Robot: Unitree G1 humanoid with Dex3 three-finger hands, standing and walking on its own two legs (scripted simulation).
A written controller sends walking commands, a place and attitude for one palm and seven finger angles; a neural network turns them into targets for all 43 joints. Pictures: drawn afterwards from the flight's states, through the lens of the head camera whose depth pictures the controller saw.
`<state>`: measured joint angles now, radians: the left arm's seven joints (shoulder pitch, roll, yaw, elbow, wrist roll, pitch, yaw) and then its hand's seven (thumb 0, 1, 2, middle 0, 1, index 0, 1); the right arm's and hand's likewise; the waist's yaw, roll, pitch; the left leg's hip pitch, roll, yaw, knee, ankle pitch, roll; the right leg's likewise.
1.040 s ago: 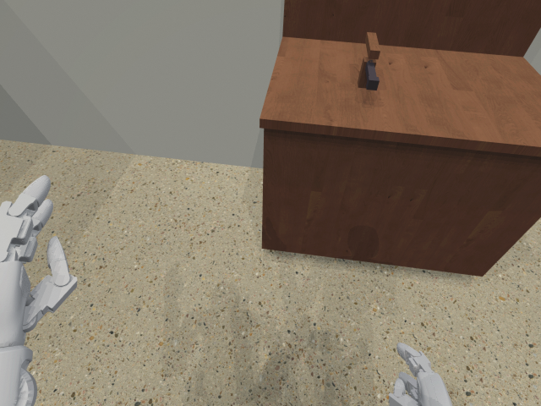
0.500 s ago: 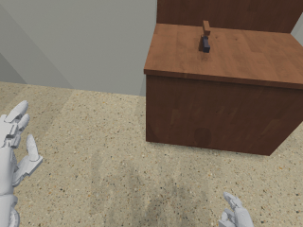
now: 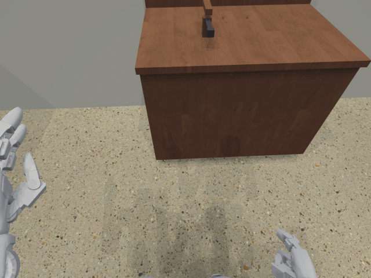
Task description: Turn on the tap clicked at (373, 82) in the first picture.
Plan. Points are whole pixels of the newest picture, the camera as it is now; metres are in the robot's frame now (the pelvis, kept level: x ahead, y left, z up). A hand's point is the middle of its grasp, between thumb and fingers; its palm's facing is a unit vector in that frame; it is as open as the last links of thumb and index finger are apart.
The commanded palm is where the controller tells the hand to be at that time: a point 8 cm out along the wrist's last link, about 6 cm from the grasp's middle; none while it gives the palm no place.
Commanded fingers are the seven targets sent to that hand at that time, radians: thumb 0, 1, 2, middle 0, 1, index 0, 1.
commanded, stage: walk to a spot facing it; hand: left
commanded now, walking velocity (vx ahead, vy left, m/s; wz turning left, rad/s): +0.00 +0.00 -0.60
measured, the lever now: (210, 32) +0.96 -0.02 +0.07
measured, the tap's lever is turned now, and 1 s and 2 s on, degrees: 0 0 0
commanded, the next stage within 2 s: turn to face it in 1.26 s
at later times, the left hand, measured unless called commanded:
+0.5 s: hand (113, 162) +0.26 +0.14 +0.18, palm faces +0.11 -0.91 -0.40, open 7.4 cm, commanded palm +0.21 +0.20 +0.20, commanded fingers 0.00 0.90 0.90 -0.20 -0.30 -0.20 -0.30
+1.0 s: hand (215, 126) +0.35 -0.02 +0.18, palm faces -0.14 -0.86 -0.50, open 7.4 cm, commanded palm +0.31 +0.05 +0.20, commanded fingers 0.00 0.90 0.90 -0.20 -0.30 -0.20 -0.30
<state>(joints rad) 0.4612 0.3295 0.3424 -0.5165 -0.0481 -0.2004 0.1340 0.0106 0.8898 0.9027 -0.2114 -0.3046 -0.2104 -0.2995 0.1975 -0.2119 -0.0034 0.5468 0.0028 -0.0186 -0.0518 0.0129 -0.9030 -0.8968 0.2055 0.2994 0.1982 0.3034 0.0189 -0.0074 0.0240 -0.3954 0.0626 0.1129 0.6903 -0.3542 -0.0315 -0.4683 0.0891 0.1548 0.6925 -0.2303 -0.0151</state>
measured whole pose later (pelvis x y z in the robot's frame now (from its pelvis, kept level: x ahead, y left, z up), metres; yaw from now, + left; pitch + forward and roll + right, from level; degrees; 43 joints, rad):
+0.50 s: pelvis -0.02 -0.02 +0.01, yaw -17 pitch +1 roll +2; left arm 0.44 0.33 0.33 -0.49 -0.05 -0.21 0.14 0.01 0.89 0.90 -0.21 -0.30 -0.21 -0.30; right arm 0.18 -0.21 0.02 0.57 0.00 -0.01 -0.02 0.01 -0.90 -0.90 0.21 0.30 0.20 0.30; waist 0.02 -0.01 0.05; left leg -0.50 0.04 0.04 1.07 -0.44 -0.07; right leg -0.41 0.07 0.10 0.64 -0.24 -0.06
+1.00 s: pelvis +0.02 -0.09 -0.01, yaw -34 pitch +0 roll -1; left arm 0.40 0.44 0.38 -0.47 0.00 -0.22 0.13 0.01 0.89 0.90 -0.21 -0.30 -0.21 -0.30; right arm 0.28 -0.15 0.03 0.60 0.00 -0.09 -0.04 0.01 -0.90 -0.90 0.21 0.30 0.20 0.30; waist -0.01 0.03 0.05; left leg -0.22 0.26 0.16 0.82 -0.48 -0.05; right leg -0.42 -0.03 -0.16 0.67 -0.24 -0.03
